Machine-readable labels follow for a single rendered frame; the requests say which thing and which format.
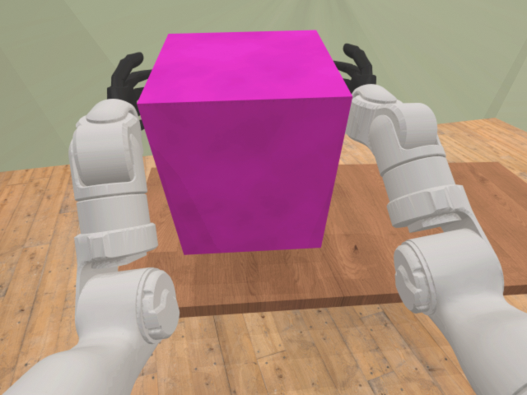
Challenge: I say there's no robot left forearm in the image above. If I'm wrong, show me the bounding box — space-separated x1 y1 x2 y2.
68 99 158 335

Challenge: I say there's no right robot upper arm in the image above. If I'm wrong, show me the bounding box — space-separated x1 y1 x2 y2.
394 228 527 395

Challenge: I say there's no left robot upper arm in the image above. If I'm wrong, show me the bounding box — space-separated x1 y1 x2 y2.
3 267 180 395

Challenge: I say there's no carton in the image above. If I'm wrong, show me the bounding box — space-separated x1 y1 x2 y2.
137 30 352 255

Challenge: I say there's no left robot hand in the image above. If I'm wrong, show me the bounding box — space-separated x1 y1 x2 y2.
107 52 152 131

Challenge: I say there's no table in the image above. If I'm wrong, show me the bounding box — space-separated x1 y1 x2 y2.
118 162 527 318

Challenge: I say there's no robot right forearm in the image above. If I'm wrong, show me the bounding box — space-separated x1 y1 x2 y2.
345 84 504 292

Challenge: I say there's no right robot hand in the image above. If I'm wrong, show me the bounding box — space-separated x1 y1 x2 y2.
333 44 376 94

